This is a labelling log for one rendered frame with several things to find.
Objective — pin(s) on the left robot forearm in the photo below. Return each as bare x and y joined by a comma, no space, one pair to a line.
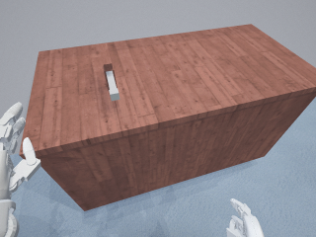
9,224

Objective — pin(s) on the right robot hand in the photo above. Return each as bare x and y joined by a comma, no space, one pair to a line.
249,227

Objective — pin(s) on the counter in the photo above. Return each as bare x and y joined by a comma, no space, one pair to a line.
190,104

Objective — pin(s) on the tap lever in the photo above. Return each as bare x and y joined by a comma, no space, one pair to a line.
114,91

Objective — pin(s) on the left robot hand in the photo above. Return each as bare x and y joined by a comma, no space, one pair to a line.
10,130

